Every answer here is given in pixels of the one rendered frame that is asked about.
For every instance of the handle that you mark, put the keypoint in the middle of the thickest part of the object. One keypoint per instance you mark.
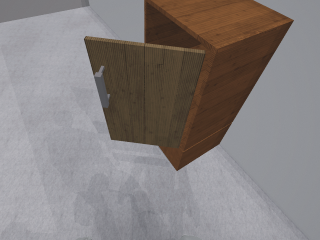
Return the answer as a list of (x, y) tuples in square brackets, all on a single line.
[(101, 88)]

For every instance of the cupboard door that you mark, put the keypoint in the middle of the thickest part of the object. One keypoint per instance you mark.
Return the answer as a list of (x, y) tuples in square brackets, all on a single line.
[(151, 88)]

